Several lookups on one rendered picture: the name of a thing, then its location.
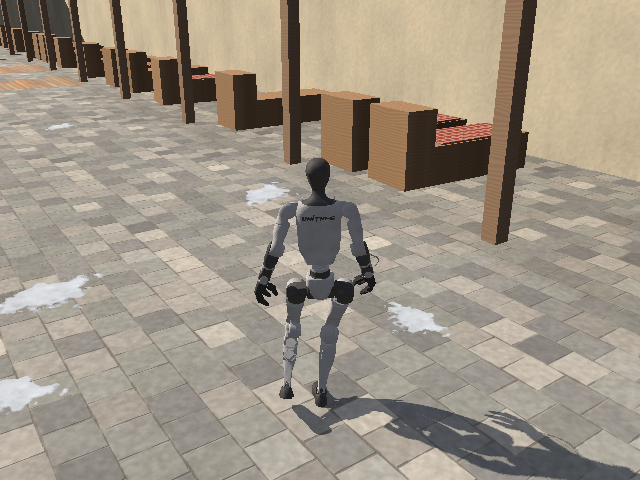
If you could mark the right robot hand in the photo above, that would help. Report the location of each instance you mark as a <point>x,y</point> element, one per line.
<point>360,280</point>

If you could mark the robot left forearm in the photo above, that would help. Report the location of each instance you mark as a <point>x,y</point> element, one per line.
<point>268,267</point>

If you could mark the robot right forearm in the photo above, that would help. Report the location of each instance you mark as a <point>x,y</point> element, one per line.
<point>365,263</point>

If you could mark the left robot upper arm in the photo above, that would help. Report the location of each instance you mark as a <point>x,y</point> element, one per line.
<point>287,211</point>

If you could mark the left robot hand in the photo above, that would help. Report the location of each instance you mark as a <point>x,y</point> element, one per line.
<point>261,289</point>

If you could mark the right robot upper arm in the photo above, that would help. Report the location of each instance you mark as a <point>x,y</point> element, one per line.
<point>350,211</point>

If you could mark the left robot foot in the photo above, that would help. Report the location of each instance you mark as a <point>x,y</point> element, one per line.
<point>286,392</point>

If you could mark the robot left shin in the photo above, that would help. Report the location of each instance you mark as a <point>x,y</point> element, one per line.
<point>289,355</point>

